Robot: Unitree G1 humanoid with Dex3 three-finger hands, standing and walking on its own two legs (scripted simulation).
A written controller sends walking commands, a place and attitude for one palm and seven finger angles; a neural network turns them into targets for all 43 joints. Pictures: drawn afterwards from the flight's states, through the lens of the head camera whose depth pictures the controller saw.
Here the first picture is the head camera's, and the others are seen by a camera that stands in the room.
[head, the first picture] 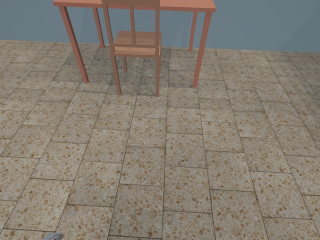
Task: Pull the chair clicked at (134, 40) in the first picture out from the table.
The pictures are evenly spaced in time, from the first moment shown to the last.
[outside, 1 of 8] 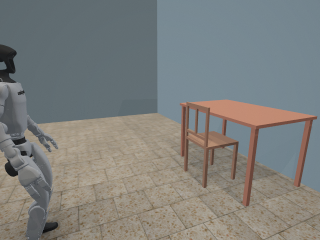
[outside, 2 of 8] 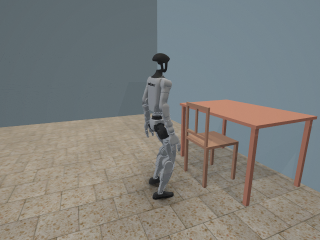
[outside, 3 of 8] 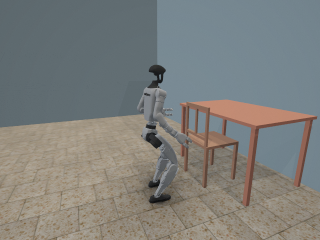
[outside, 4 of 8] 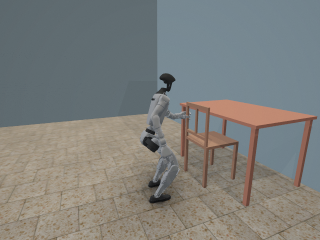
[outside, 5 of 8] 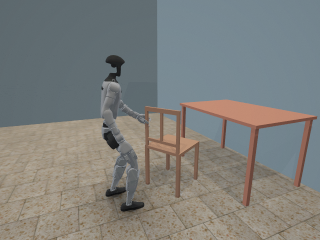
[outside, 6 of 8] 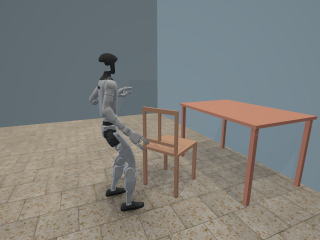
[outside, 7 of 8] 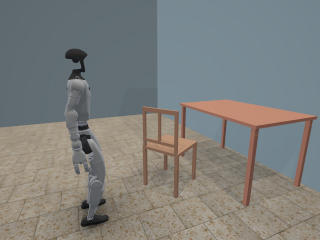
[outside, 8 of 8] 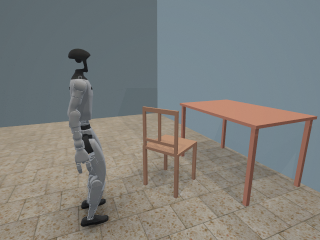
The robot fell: no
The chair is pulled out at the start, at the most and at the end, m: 0.00 0.47 0.47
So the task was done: yes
